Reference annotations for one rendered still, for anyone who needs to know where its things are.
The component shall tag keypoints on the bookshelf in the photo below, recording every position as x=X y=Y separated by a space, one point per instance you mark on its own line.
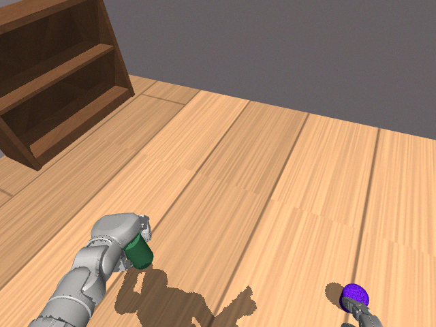
x=61 y=73

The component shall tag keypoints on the right robot hand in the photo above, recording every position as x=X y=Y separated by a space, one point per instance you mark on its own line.
x=361 y=313

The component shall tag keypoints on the left robot hand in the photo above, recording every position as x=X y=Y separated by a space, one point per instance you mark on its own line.
x=123 y=227

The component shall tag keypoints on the left robot arm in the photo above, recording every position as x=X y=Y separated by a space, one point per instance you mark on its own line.
x=83 y=287

